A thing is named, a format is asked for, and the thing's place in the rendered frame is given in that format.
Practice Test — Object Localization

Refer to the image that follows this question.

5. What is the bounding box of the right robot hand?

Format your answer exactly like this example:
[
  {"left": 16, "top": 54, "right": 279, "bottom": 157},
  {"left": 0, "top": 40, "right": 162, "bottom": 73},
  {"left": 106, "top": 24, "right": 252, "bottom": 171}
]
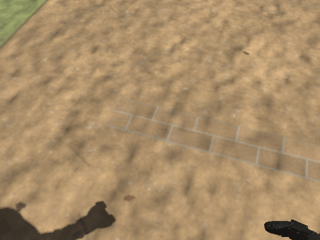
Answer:
[{"left": 264, "top": 219, "right": 320, "bottom": 240}]

